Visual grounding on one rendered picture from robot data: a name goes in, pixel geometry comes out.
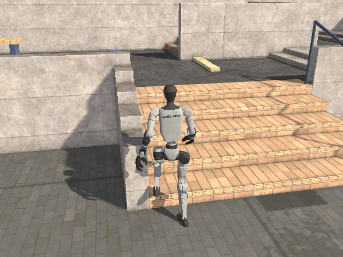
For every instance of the left robot hand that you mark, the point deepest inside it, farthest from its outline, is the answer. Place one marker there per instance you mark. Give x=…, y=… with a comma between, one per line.
x=138, y=164

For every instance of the robot left forearm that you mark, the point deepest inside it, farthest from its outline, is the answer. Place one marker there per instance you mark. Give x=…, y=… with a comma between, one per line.
x=144, y=145

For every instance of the left robot upper arm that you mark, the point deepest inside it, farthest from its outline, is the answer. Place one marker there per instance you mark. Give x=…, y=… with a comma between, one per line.
x=151, y=122

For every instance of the robot right forearm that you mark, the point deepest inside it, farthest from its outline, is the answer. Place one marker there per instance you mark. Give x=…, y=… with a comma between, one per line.
x=192, y=136

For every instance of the right robot hand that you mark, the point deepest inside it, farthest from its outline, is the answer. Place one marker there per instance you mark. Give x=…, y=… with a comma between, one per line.
x=187, y=138

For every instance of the robot head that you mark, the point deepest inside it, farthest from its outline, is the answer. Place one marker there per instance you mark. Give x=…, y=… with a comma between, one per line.
x=170, y=94

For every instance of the right robot upper arm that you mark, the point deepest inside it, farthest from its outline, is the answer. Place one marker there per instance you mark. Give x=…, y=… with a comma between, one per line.
x=189, y=119

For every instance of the robot right thigh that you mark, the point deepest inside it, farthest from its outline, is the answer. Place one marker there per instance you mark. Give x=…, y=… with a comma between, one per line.
x=182, y=169

